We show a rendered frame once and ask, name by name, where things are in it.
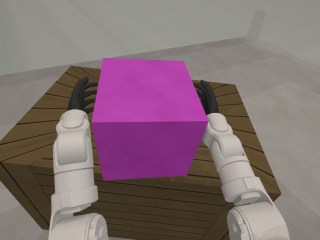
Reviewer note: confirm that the pedestal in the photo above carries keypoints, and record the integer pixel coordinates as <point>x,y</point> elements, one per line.
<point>190,207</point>

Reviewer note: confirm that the left robot upper arm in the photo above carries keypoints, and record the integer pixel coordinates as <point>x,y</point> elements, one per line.
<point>90,226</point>

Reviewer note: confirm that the robot left forearm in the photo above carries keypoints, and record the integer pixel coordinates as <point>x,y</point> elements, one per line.
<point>73,165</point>

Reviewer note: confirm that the right robot upper arm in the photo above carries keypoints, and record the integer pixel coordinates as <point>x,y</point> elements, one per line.
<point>257,221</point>

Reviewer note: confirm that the carton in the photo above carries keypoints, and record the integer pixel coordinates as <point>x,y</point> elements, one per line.
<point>148,120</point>

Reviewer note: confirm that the left robot hand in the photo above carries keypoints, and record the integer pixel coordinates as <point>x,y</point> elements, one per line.
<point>78,95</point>

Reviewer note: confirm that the right robot hand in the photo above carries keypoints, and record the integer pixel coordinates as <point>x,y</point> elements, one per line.
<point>208,97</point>

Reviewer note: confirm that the robot right forearm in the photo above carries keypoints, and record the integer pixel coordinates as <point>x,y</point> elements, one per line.
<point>239,184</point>

